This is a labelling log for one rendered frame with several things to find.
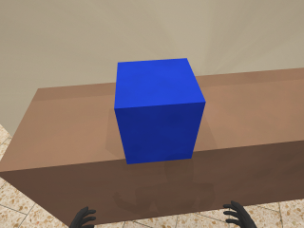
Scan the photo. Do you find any robot right hand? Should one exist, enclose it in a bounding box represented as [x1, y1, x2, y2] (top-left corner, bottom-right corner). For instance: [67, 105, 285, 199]
[222, 200, 257, 228]

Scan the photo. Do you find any pedestal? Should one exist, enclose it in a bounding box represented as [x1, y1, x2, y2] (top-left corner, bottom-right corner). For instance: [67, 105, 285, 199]
[0, 67, 304, 227]

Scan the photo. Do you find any robot left hand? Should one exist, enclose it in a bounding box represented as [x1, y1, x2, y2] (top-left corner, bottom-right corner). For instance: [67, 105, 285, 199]
[68, 206, 96, 228]

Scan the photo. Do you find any carton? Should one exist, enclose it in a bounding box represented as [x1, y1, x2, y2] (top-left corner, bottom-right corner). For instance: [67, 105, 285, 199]
[114, 58, 206, 164]

